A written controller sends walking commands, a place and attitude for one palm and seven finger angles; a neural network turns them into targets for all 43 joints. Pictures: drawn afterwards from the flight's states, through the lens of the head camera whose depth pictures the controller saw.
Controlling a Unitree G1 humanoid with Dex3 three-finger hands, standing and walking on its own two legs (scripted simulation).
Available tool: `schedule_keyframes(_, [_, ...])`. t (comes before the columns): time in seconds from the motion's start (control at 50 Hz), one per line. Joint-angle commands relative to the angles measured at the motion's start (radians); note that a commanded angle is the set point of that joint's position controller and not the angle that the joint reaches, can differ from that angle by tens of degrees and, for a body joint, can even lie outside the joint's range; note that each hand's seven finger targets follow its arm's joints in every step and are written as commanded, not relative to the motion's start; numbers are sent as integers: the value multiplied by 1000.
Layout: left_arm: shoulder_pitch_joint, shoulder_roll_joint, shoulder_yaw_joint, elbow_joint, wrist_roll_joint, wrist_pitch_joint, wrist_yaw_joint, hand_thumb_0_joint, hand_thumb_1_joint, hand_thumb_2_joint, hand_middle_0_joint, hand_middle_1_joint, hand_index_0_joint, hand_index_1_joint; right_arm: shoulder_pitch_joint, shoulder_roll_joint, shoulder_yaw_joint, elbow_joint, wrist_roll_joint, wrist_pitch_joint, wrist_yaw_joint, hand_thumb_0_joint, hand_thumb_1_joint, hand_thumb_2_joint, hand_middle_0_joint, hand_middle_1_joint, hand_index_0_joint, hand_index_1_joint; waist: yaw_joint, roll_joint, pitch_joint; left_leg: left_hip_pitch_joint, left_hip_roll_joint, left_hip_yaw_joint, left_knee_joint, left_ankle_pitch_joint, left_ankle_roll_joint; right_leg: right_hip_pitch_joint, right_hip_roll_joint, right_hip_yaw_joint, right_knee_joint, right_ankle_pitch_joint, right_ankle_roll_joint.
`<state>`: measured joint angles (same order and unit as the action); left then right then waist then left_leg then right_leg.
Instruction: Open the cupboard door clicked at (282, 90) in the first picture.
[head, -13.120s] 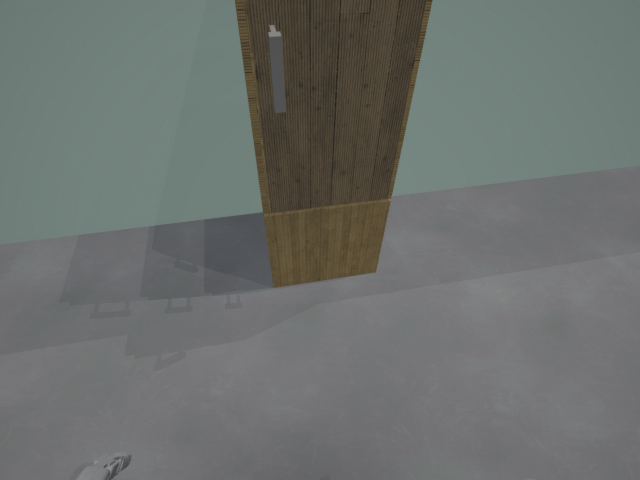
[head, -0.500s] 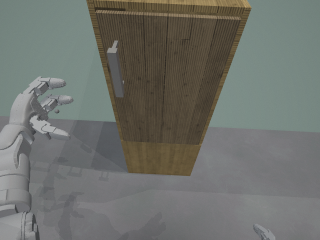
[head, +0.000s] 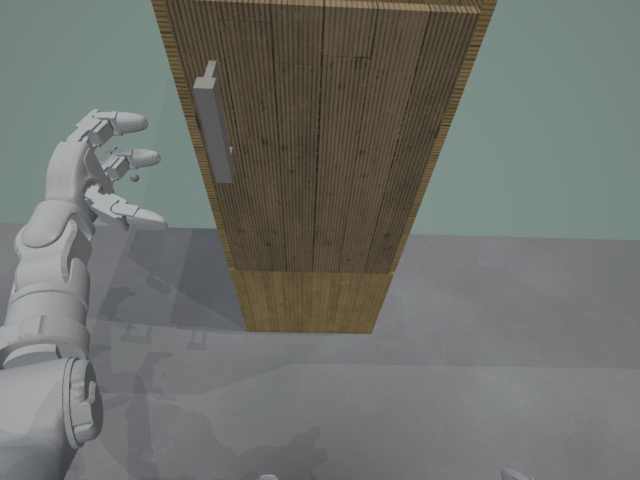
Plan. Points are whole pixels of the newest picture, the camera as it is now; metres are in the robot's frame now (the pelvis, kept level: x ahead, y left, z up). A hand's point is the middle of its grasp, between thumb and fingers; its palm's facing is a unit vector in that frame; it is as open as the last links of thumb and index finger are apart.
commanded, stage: move the hooked fingers beside the handle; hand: left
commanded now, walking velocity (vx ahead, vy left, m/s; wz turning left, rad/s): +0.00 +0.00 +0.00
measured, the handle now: (219, 125) +0.56 +0.15 +0.12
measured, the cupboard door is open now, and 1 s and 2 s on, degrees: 0 0 0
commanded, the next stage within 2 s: slide the fingers in behind the handle in 1.30 s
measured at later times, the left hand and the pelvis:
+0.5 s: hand (171, 141) +0.51 +0.20 +0.12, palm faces -0.01 -1.00 +0.02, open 14.0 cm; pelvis +0.00 +0.00 -0.01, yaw -1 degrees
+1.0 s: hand (162, 149) +0.49 +0.21 +0.13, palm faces -0.01 -1.00 +0.02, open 14.0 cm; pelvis +0.01 +0.00 -0.01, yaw -1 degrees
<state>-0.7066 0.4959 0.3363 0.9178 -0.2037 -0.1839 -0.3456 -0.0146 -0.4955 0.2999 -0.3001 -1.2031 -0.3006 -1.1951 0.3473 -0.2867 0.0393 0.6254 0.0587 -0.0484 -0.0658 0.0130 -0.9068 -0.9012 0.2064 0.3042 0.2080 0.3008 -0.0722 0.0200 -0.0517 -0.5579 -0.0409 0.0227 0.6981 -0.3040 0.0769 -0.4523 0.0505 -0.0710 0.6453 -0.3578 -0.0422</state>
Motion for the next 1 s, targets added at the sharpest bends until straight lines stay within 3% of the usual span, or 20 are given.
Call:
schedule_keyframes(0.0, [-507,222,16,-194,-23,-102,0,0,-500,300,-300,-1200,-300,-1200,81,-173,-66,-68,-5,-24,-1,0,-900,-900,200,300,200,300,-33,71,-407,450,65,-143,-46,361,-48,-92,1,42,-59,262,6])
schedule_keyframes(0.06, [-482,281,72,-42,-20,-70,4,0,-500,300,-300,-1200,-300,-1200,100,-183,-64,-57,-4,-7,-4,0,-900,-900,200,300,200,300,-24,-16,-340,329,51,-117,-45,296,-28,-52,-2,51,-65,271,10])
schedule_keyframes(0.16, [-598,362,95,-9,27,-93,32,0,-500,300,-300,-1200,-300,-1200,124,-185,-59,-62,-11,14,-3,0,-900,-900,200,300,200,300,-36,39,-327,273,48,-109,-32,279,-26,-67,-6,59,-46,267,11])
schedule_keyframes(0.18, [-610,366,91,-33,35,-114,35,0,-500,300,-300,-1200,-300,-1200,125,-184,-60,-67,-13,14,2,0,-900,-900,200,300,200,300,-31,94,-371,303,47,-107,-27,297,-29,-71,-3,66,-41,276,12])
schedule_keyframes(0.28, [-698,338,72,-22,33,-173,30,0,-500,300,-300,-1200,-300,-1200,155,-188,-67,-46,-15,25,5,0,-900,-900,200,300,200,300,-70,88,-436,353,57,-113,-1,312,-31,-108,9,67,-33,274,16])
schedule_keyframes(0.3, [-677,344,78,22,34,-164,25,0,-500,300,-300,-1200,-300,-1200,164,-190,-68,-40,-16,28,4,0,-900,-900,200,300,200,300,-66,84,-427,339,57,-117,0,304,-31,-112,9,64,-32,266,15])
schedule_keyframes(0.32, [-706,305,38,44,34,-152,18,0,-500,300,-300,-1200,-300,-1200,165,-189,-66,-34,-13,32,3,0,-900,-900,200,300,200,300,-91,89,-396,331,58,-115,-1,285,-29,-141,8,63,-39,253,18])
schedule_keyframes(0.36, [-734,295,26,112,39,-124,17,0,-500,300,-300,-1200,-300,-1200,186,-193,-66,-18,-17,34,2,0,-900,-900,200,300,200,300,-105,72,-354,297,56,-118,2,259,-23,-161,7,61,-46,230,17])
schedule_keyframes(0.38, [-742,346,63,115,45,-117,19,0,-500,300,-300,-1200,-300,-1200,197,-202,-68,-16,-17,36,2,0,-900,-900,200,300,200,300,-99,58,-376,285,58,-115,4,254,-21,-152,7,66,-43,237,22])
schedule_keyframes(0.5, [-664,426,135,72,58,-140,37,0,-500,300,-300,-1200,-300,-1200,223,-197,-68,-49,-31,54,14,0,-900,-900,200,300,200,300,-53,81,-490,290,57,-105,30,385,-26,-80,12,68,-6,350,20])
schedule_keyframes(0.56, [-619,393,123,-6,52,-167,33,0,-500,300,-300,-1200,-300,-1200,219,-187,-71,-73,-33,66,24,0,-900,-900,200,300,200,300,-32,126,-538,336,56,-99,42,477,-31,-58,19,63,9,408,14])
schedule_keyframes(0.58, [-594,428,156,-13,55,-167,33,0,-500,300,-300,-1200,-300,-1200,217,-191,-75,-75,-29,73,24,0,-900,-900,200,300,200,300,-25,117,-542,342,61,-95,44,491,-31,-59,21,65,9,425,17])
schedule_keyframes(0.6, [-570,391,128,-2,50,-157,27,0,-500,300,-300,-1200,-300,-1200,210,-185,-73,-79,-27,78,27,0,-900,-900,200,300,200,300,-30,104,-508,323,58,-90,38,478,-28,-52,23,62,2,428,19])
schedule_keyframes(0.64, [-545,420,152,18,45,-131,17,0,-500,300,-300,-1200,-300,-1200,210,-190,-75,-86,-22,90,24,0,-900,-900,200,300,200,300,-32,58,-462,268,55,-77,28,432,-19,-24,20,68,-7,437,24])
schedule_keyframes(0.68, [-541,390,136,-8,37,-117,8,0,-500,300,-300,-1200,-300,-1200,199,-185,-76,-96,-17,94,22,0,-900,-900,200,300,200,300,-28,76,-457,282,51,-70,28,438,-16,-27,18,68,-9,450,23])
schedule_keyframes(0.8, [-611,334,79,-35,25,-131,8,0,-500,300,-300,-1200,-300,-1200,189,-180,-74,-75,-15,94,15,0,-900,-900,200,300,200,300,-67,94,-402,326,60,-93,31,409,-20,-109,21,62,-21,377,19])
schedule_keyframes(0.84, [-664,268,31,-69,17,-144,7,0,-500,300,-300,-1200,-300,-1200,179,-176,-75,-68,-15,85,16,0,-900,-900,200,300,200,300,-83,133,-426,375,61,-103,33,403,-25,-143,21,59,-21,347,18])
schedule_keyframes(0.88, [-671,273,46,-74,15,-153,13,0,-500,300,-300,-1200,-300,-1200,180,-178,-78,-55,-17,79,16,0,-900,-900,200,300,200,300,-75,152,-465,418,66,-117,46,449,-33,-158,21,56,-11,348,14])
schedule_keyframes(0.96, [-650,228,16,5,12,-122,25,0,-500,300,-300,-1200,-300,-1200,175,-175,-72,-47,-18,76,19,0,-900,-900,200,300,200,300,-80,92,-416,369,60,-122,40,423,-30,-153,16,46,-11,334,13])
schedule_keyframes(0.98, [-625,274,53,30,24,-113,33,0,-500,300,-300,-1200,-300,-1200,174,-182,-73,-51,-17,78,19,0,-900,-900,200,300,200,300,-64,72,-420,350,62,-122,37,411,-32,-150,15,47,-6,331,15])
